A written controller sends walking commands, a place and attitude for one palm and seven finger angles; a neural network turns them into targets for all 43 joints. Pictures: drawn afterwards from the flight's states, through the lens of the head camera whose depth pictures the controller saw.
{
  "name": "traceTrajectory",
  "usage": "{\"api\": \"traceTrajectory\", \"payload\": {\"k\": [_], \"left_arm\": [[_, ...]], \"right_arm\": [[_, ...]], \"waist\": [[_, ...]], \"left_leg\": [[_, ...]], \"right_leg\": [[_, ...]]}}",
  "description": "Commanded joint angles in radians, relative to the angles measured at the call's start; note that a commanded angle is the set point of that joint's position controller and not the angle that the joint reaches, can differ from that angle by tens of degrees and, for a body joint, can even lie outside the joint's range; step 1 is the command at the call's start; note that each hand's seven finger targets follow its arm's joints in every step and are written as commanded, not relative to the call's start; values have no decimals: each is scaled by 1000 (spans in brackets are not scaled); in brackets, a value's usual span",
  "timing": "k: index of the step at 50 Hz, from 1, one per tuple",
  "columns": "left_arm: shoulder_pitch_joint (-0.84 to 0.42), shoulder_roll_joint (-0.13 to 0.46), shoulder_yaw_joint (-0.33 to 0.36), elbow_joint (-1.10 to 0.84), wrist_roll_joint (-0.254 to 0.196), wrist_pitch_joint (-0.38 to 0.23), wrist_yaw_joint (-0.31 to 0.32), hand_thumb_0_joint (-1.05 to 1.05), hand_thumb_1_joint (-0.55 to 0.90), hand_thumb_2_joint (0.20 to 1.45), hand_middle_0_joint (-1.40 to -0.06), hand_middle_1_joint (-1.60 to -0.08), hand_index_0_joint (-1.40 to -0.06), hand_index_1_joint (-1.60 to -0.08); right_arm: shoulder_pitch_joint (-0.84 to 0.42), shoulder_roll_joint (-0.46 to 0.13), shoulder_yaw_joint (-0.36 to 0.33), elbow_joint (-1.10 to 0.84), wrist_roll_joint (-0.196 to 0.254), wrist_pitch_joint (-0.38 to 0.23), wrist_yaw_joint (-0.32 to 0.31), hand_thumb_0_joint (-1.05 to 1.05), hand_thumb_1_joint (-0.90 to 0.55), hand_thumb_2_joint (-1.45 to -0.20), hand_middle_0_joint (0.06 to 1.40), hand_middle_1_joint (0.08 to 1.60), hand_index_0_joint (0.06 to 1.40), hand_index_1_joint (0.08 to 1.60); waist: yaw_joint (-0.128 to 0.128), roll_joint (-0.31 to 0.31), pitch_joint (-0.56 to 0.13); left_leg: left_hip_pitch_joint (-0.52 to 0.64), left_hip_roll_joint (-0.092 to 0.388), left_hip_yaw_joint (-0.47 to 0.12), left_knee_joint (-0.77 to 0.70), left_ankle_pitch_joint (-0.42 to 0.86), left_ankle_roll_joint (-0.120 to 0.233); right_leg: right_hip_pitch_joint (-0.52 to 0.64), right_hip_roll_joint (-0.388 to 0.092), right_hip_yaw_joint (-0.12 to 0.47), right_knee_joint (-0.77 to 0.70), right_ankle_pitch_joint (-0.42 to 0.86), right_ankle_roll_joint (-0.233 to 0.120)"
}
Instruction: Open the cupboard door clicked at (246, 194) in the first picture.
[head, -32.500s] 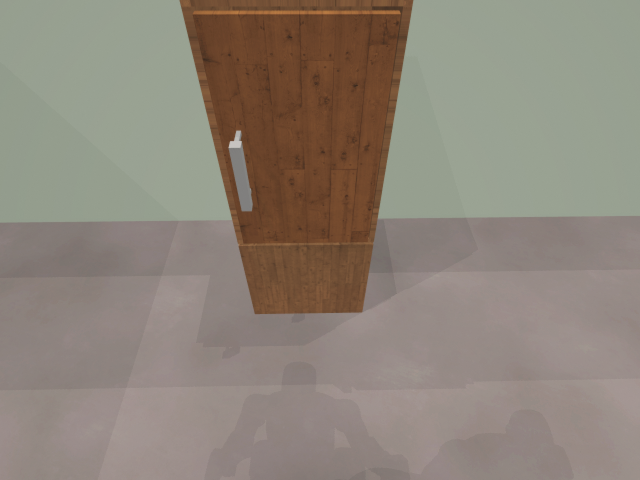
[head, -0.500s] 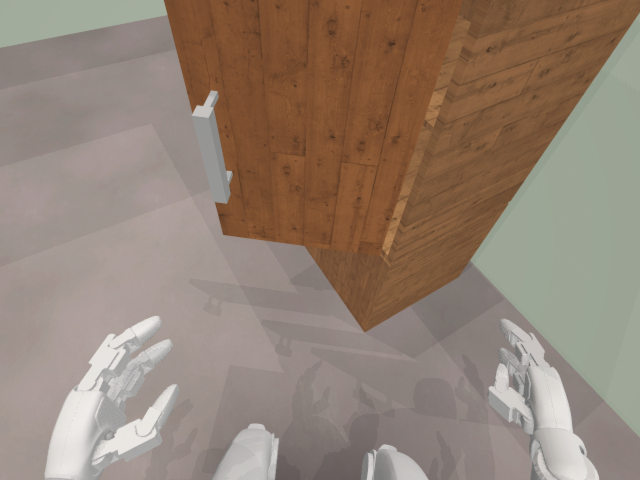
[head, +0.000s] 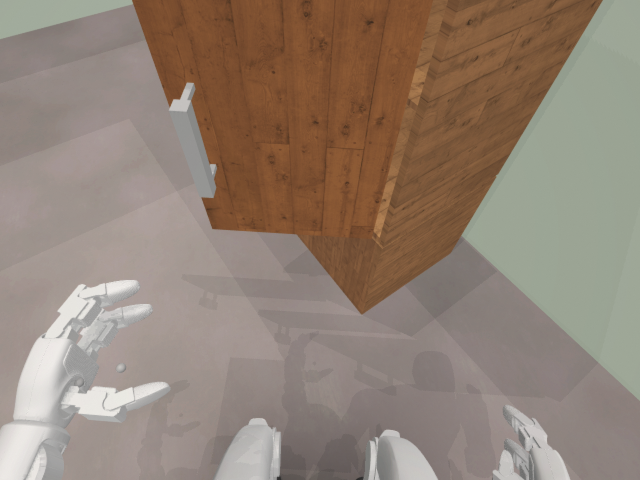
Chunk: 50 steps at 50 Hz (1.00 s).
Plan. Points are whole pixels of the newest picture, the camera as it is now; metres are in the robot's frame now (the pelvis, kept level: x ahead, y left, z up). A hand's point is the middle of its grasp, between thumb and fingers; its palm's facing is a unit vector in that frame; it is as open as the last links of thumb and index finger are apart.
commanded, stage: raise the hand with hooked fingers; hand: left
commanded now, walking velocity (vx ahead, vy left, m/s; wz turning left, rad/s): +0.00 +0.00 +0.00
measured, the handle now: (199, 144) +0.58 +0.22 +0.03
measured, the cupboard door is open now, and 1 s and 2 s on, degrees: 51 51 51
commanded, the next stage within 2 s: move the hooked fingers beside the handle in 1.14 s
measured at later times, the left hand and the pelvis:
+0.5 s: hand (80, 327) +0.27 +0.29 +0.04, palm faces +0.00 -1.00 -0.06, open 13.9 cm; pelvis +0.01 +0.02 +0.01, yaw +0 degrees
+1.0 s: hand (88, 304) +0.30 +0.28 +0.05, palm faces -0.01 -1.00 -0.06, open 14.0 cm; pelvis +0.01 +0.01 +0.01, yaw -1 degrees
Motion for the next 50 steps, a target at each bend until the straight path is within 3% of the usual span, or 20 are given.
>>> {"api": "traceTrajectory", "payload": {"k": [1, 3, 12, 15, 21, 32, 35, 40, 46, 48, 50], "left_arm": [[-88, 193, 105, -180, -33, -68, -13, 0, -243, 410, -282, -1035, -282, -1035], [-105, 203, 109, -199, -31, -71, -9, 0, -290, 390, -285, -1065, -285, -1065], [-169, 231, 121, -145, -20, -22, -23, 0, -500, 300, -300, -1200, -300, -1200], [-219, 248, 134, -108, -28, -3, -39, 0, -500, 300, -300, -1200, -300, -1200], [-309, 294, 166, -89, -33, 7, -75, 0, -500, 300, -300, -1200, -300, -1200], [-400, 371, 229, -1, -44, 30, -117, 0, -500, 300, -300, -1200, -300, -1200], [-366, 344, 206, 8, -51, 36, -125, 0, -500, 300, -300, -1200, -300, -1200], [-362, 354, 222, 36, -59, 34, -122, 0, -500, 300, -300, -1200, -300, -1200], [-377, 377, 238, -4, -50, 2, -108, 0, -500, 300, -300, -1200, -300, -1200], [-373, 364, 225, -1, -49, -3, -106, 0, -500, 300, -300, -1200, -300, -1200], [-385, 363, 224, 0, -56, -5, -106, 0, -500, 300, -300, -1200, -300, -1200]], "right_arm": [[-58, -133, -45, -181, 0, -68, -11, 0, -900, -900, 200, 300, 200, 300], [-53, -139, -43, -185, -2, -69, -10, 0, -900, -900, 200, 300, 200, 300], [-27, -160, -32, -199, -6, -54, 0, 0, -900, -900, 200, 300, 200, 300], [-23, -164, -26, -204, -6, -50, -2, 0, -900, -900, 200, 300, 200, 300], [-7, -173, -20, -200, -8, -50, -4, 0, -900, -900, 200, 300, 200, 300], [14, -184, -23, -187, -4, -39, -6, 0, -900, -900, 200, 300, 200, 300], [21, -183, -25, -195, -5, -39, 0, 0, -900, -900, 200, 300, 200, 300], [26, -185, -27, -198, -4, -29, 5, 0, -900, -900, 200, 300, 200, 300], [25, -180, -27, -202, -5, -20, 4, 0, -900, -900, 200, 300, 200, 300], [18, -176, -26, -201, -4, -19, 4, 0, -900, -900, 200, 300, 200, 300], [21, -176, -25, -199, -4, -18, 1, 0, -900, -900, 200, 300, 200, 300]], "waist": [[17, 24, -219], [19, 77, -232], [9, 94, -234], [1, 82, -214], [4, 101, -276], [12, 110, -316], [15, 109, -324], [8, 59, -289], [12, 94, -327], [10, 115, -309], [1, 84, -296]], "left_leg": [[144, -55, -44, -191, 148, 23], [173, -58, -47, -205, 155, 23], [246, -50, -73, -240, 195, 10], [236, -50, -76, -237, 185, 8], [278, -46, -83, -228, 258, 1], [315, -41, -84, -228, 349, -4], [328, -39, -83, -226, 399, -5], [261, -46, -65, -215, 341, 5], [272, -47, -54, -216, 316, 9], [271, -48, -53, -218, 312, 9], [254, -47, -54, -211, 296, 13]], "right_leg": [[157, 41, 111, -226, 20, 10], [149, 42, 96, -215, 49, 7], [120, 58, 45, -192, 126, 2], [108, 64, 44, -191, 123, 0], [108, 65, 41, -176, 170, -2], [116, 63, 39, -177, 215, -1], [120, 65, 37, -177, 238, -2], [139, 66, 47, -186, 236, 1], [158, 62, 63, -193, 221, 2], [153, 61, 63, -194, 220, 3], [153, 65, 65, -196, 213, 2]]}}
